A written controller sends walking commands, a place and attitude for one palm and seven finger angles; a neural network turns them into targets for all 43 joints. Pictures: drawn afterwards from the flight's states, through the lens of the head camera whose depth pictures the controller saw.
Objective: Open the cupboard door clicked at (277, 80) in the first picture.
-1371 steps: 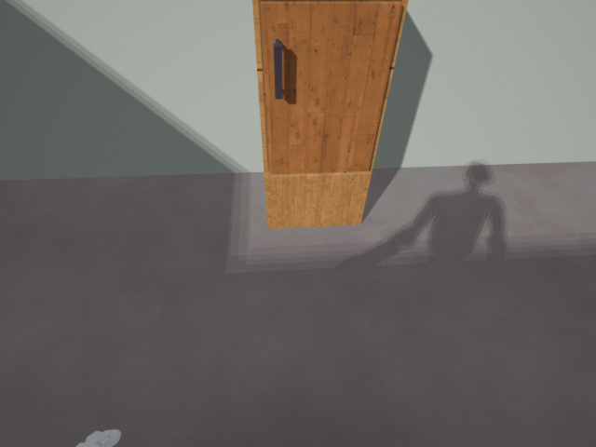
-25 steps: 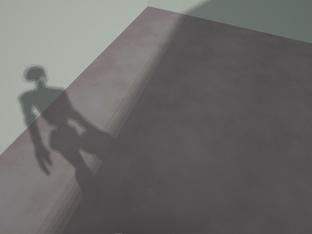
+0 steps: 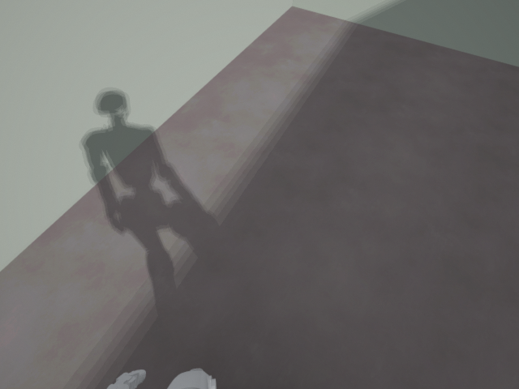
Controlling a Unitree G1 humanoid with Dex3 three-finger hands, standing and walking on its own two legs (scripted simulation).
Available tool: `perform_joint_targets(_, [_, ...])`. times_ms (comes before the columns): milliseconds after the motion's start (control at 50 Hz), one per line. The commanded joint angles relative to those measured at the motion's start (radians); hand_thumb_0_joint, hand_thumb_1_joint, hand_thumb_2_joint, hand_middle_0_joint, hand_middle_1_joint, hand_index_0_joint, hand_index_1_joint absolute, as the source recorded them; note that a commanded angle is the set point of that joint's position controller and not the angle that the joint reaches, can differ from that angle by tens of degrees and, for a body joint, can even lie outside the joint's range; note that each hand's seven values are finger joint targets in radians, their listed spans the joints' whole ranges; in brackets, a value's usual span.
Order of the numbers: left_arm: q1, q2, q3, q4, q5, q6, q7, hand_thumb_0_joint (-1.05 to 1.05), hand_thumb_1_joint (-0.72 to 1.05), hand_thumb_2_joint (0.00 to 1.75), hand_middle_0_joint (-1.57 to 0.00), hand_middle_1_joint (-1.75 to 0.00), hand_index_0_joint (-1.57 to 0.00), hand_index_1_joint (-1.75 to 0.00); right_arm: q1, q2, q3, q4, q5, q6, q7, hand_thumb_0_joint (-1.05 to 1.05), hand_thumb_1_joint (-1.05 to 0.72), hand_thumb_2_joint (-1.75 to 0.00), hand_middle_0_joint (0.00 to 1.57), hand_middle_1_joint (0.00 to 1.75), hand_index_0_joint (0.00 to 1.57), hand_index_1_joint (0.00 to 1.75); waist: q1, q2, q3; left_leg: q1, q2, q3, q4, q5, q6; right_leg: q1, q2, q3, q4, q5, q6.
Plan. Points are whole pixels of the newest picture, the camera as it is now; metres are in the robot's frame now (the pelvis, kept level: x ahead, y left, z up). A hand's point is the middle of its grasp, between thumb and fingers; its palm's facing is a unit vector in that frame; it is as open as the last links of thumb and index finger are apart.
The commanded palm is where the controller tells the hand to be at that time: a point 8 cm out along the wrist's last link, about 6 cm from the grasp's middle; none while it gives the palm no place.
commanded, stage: turn to face it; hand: left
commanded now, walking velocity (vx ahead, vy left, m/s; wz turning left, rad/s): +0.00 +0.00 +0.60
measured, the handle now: out of the picture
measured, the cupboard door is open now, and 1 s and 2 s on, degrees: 49 49 49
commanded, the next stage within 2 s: none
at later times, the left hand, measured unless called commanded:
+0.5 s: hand out of the picture +0.08 +0.24 -0.16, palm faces +0.29 -0.92 -0.27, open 7.4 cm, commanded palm none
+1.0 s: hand out of the picture -0.03 +0.17 -0.19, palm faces +0.59 -0.78 -0.22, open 7.4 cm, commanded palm none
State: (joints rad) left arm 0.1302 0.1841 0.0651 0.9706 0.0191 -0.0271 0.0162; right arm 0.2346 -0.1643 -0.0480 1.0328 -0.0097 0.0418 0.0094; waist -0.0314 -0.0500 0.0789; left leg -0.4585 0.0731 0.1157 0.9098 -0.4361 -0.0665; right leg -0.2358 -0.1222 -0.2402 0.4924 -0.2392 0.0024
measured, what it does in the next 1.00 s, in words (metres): steps on the spot, turning left: left foot, then right foot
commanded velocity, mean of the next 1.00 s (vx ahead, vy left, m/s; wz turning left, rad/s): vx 0.00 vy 0.00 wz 0.60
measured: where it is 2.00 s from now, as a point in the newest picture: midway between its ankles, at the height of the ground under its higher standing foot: outside the picture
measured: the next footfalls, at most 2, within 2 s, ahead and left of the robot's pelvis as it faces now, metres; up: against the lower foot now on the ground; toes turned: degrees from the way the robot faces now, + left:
left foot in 0.10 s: +0.10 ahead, +0.12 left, +0.00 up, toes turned +12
right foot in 0.56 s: +0.12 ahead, -0.14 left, +0.00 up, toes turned +19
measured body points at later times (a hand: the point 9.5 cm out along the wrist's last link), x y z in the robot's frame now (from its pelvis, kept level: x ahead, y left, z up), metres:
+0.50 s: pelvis +0.04 -0.01 +0.00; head +0.08 +0.02 +0.45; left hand +0.06 +0.29 -0.14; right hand +0.18 -0.23 -0.14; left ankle +0.07 +0.11 -0.74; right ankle +0.07 -0.16 -0.70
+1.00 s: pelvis +0.04 -0.03 -0.02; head +0.08 +0.03 +0.43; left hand -0.06 +0.21 -0.18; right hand +0.31 -0.16 -0.13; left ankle +0.01 +0.08 -0.74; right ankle +0.08 -0.16 -0.70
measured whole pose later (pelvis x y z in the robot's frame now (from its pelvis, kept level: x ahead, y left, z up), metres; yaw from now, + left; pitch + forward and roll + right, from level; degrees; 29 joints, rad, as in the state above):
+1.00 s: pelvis +0.04 -0.03 -0.02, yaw +35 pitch +0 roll +1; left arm 0.21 0.26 0.06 0.92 0.01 0.06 0.01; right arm 0.07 -0.24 -0.05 0.87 -0.02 0.03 0.02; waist 0.02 -0.08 0.13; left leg -0.35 -0.01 0.05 0.64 -0.29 0.03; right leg -0.38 -0.12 -0.09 0.99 -0.54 0.08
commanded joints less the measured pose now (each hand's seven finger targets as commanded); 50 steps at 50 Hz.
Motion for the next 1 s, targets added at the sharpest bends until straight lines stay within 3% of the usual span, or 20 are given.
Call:
perform_joint_targets(0, [0.053,0.178,0.038,-0.045,0.008,0.006,0.008,0.0,0.9,0.9,-0.2,-0.3,-0.2,-0.3,0.0,-0.055,-0.014,-0.097,-0.005,-0.017,0.008,0.0,-0.9,-0.9,0.2,0.3,0.2,0.3,0.022,-0.112,-0.091,0.089,0.002,0.022,-0.192,0.096,0.01,0.035,-0.257,0.091,-0.091,0.298,-0.087])
perform_joint_targets(40, [0.032,0.178,0.041,-0.065,0.0,0.019,0.002,0.0,0.9,0.9,-0.2,-0.3,-0.2,-0.3,0.054,-0.108,-0.027,-0.099,-0.011,-0.021,0.011,0.0,-0.9,-0.9,0.2,0.3,0.2,0.3,-0.015,-0.023,-0.109,0.254,-0.008,0.02,-0.363,0.243,0.02,-0.064,-0.222,0.045,0.028,0.112,-0.031])
perform_joint_targets(60, [0.031,0.135,0.035,-0.085,-0.002,0.03,-0.002,0.0,0.9,0.9,-0.2,-0.3,-0.2,-0.3,0.113,-0.193,-0.047,-0.1,-0.015,-0.027,0.008,0.0,-0.9,-0.9,0.2,0.3,0.2,0.3,-0.047,0.23,-0.127,0.334,0.132,-0.219,-0.488,0.328,0.082,-0.197,-0.122,0.01,0.225,-0.121,0.032])
perform_joint_targets(80, [0.001,0.086,0.021,-0.132,-0.008,0.041,-0.003,0.0,0.9,0.9,-0.2,-0.3,-0.2,-0.3,0.164,-0.302,-0.073,-0.11,-0.024,-0.028,-0.004,0.0,-0.9,-0.9,0.2,0.3,0.2,0.3,-0.081,0.47,-0.132,0.344,0.363,-0.561,-0.602,0.543,0.225,-0.365,0.008,0.05,0.491,-0.473,0.1])
perform_joint_targets(100, [-0.039,0.126,0.021,-0.153,0.001,0.048,-0.001,0.0,0.9,0.9,-0.2,-0.3,-0.2,-0.3,0.169,-0.326,-0.076,-0.102,-0.024,-0.023,-0.016,0.0,-0.9,-0.9,0.2,0.3,0.2,0.3,-0.085,0.33,-0.157,0.328,0.394,-0.566,-0.606,0.48,0.288,-0.365,0.012,0.199,0.639,-0.416,0.076])
perform_joint_targets(200, [0.016,0.135,0.034,-0.106,0.007,0.052,-0.015,0.0,0.9,0.9,-0.2,-0.3,-0.2,-0.3,-0.012,-0.25,-0.047,-0.17,-0.012,-0.047,-0.034,0.0,-0.9,-0.9,0.2,0.3,0.2,0.3,0.014,0.189,-0.147,0.28,0.193,-0.371,-0.597,0.416,0.183,-0.378,0.018,0.256,0.71,-0.11,0.092])
perform_joint_targets(400, [-0.01,0.144,0.021,-0.149,-0.003,0.059,-0.01,0.0,0.9,0.9,-0.2,-0.3,-0.2,-0.3,-0.017,-0.283,-0.069,-0.171,-0.017,-0.025,-0.018,0.0,-0.9,-0.9,0.2,0.3,0.2,0.3,-0.002,0.202,-0.129,0.245,0.153,-0.452,-0.605,0.259,0.217,-0.231,0.082,0.238,0.357,-0.179,0.082])
perform_joint_targets(480, [0.085,0.154,0.024,-0.133,-0.009,0.051,-0.004,0.0,0.9,0.9,-0.2,-0.3,-0.2,-0.3,-0.075,-0.282,-0.078,-0.19,-0.014,-0.012,-0.016,0.0,-0.9,-0.9,0.2,0.3,0.2,0.3,0.036,0.235,-0.154,0.146,0.101,-0.471,-0.552,0.277,0.187,-0.016,0.128,0.217,0.108,-0.116,0.058])
perform_joint_targets(500, [0.139,0.174,0.031,-0.12,-0.009,0.045,0.0,0.0,0.9,0.9,-0.2,-0.3,-0.2,-0.3,-0.109,-0.266,-0.076,-0.202,-0.007,-0.009,-0.015,0.0,-0.9,-0.9,0.2,0.3,0.2,0.3,0.069,0.19,-0.156,0.062,0.064,-0.448,-0.506,0.226,0.156,0.102,0.111,0.22,-0.04,-0.039,0.051])
perform_joint_targets(540, [0.16,0.32,0.057,-0.134,0.015,0.031,0.013,0.0,0.9,0.9,-0.2,-0.3,-0.2,-0.3,-0.125,-0.161,-0.063,-0.244,0.004,-0.01,-0.005,0.0,-0.9,-0.9,0.2,0.3,0.2,0.3,0.098,-0.298,-0.111,-0.215,-0.169,-0.148,-0.057,-0.122,0.014,0.188,-0.323,0.664,-0.317,-0.141,-0.118])
perform_joint_targets(560, [0.1,0.305,0.046,-0.154,0.005,0.033,0.018,0.0,0.9,0.9,-0.2,-0.3,-0.2,-0.3,-0.12,-0.217,-0.074,-0.237,-0.005,-0.008,-0.001,0.0,-0.9,-0.9,0.2,0.3,0.2,0.3,0.069,-0.214,-0.102,-0.155,-0.095,-0.184,0.143,-0.148,0.029,0.055,-0.377,0.614,-0.302,-0.072,-0.165])
perform_joint_targets(580, [0.004,0.27,0.033,-0.177,0.003,0.037,0.014,0.0,0.9,0.9,-0.2,-0.3,-0.2,-0.3,-0.081,-0.188,-0.069,-0.235,-0.009,0.0,0.009,0.0,-0.9,-0.9,0.2,0.3,0.2,0.3,0.01,-0.145,-0.071,-0.132,-0.083,-0.175,0.23,-0.077,0.032,-0.01,-0.307,0.504,-0.278,-0.059,-0.168])
perform_joint_targets(620, [-0.002,0.194,0.02,-0.176,-0.003,0.025,0.016,0.0,0.9,0.9,-0.2,-0.3,-0.2,-0.3,-0.086,-0.186,-0.065,-0.188,-0.012,0.01,0.012,0.0,-0.9,-0.9,0.2,0.3,0.2,0.3,0.002,-0.198,-0.07,-0.169,-0.048,-0.145,0.297,-0.008,0.003,0.071,-0.192,0.358,-0.177,0.249,-0.125])
perform_joint_targets(680, [0.095,0.194,0.021,-0.149,0.0,0.016,0.017,0.0,0.9,0.9,-0.2,-0.3,-0.2,-0.3,-0.152,-0.149,-0.045,-0.207,-0.003,0.006,0.017,0.0,-0.9,-0.9,0.2,0.3,0.2,0.3,0.047,-0.147,-0.103,-0.15,-0.049,-0.08,0.114,-0.027,-0.016,0.227,-0.182,0.258,-0.091,0.611,-0.113])
perform_joint_targets(760, [0.173,0.239,0.033,-0.117,0.006,0.016,0.014,0.0,0.9,0.9,-0.2,-0.3,-0.2,-0.3,-0.207,-0.125,-0.028,-0.22,0.003,-0.002,0.02,0.0,-0.9,-0.9,0.2,0.3,0.2,0.3,0.086,-0.152,-0.132,-0.05,-0.07,-0.014,-0.121,-0.013,-0.008,0.287,-0.207,0.229,-0.023,0.728,-0.107])
perform_joint_targets(860, [0.119,0.255,0.043,-0.126,-0.002,0.022,0.005,0.0,0.9,0.9,-0.2,-0.3,-0.2,-0.3,-0.119,-0.169,-0.036,-0.205,0.0,-0.009,0.016,0.0,-0.9,-0.9,0.2,0.3,0.2,0.3,0.02,-0.135,-0.145,0.225,-0.08,-0.011,-0.402,0.19,0.029,0.123,-0.198,0.148,0.122,0.593,-0.033])
perform_joint_targets(880, [0.104,0.234,0.039,-0.144,-0.009,0.027,0.001,0.0,0.9,0.9,-0.2,-0.3,-0.2,-0.3,-0.047,-0.23,-0.051,-0.189,-0.006,-0.016,0.011,0.0,-0.9,-0.9,0.2,0.3,0.2,0.3,-0.023,0.008,-0.192,0.409,0.006,-0.107,-0.456,0.4,0.071,-0.03,-0.166,0.101,0.262,0.413,0.018])
perform_joint_targets(900, [0.078,0.16,0.022,-0.183,-0.014,0.032,-0.006,0.0,0.9,0.9,-0.2,-0.3,-0.2,-0.3,0.041,-0.342,-0.082,-0.178,-0.014,-0.024,0.003,0.0,-0.9,-0.9,0.2,0.3,0.2,0.3,-0.073,0.318,-0.231,0.559,0.295,-0.496,-0.485,0.781,0.226,-0.31,-0.011,0.065,0.505,-0.261,0.101])
perform_joint_targets(920, [0.008,0.16,0.014,-0.21,-0.006,0.045,0.001,0.0,0.9,0.9,-0.2,-0.3,-0.2,-0.3,0.1,-0.376,-0.088,-0.152,-0.009,-0.015,-0.007,0.0,-0.9,-0.9,0.2,0.3,0.2,0.3,-0.089,0.301,-0.228,0.53,0.362,-0.55,-0.485,0.959,0.32,-0.371,0.017,0.19,0.637,-0.445,0.09])
perform_joint_targets(980, [-0.001,0.175,0.026,-0.178,-0.001,0.057,0.001,0.0,0.9,0.9,-0.2,-0.3,-0.2,-0.3,-0.045,-0.309,-0.068,-0.201,-0.014,-0.021,-0.026,0.0,-0.9,-0.9,0.2,0.3,0.2,0.3,-0.025,0.278,-0.155,0.336,0.231,-0.446,-0.529,0.578,0.264,-0.343,0.004,0.259,0.678,-0.28,0.082])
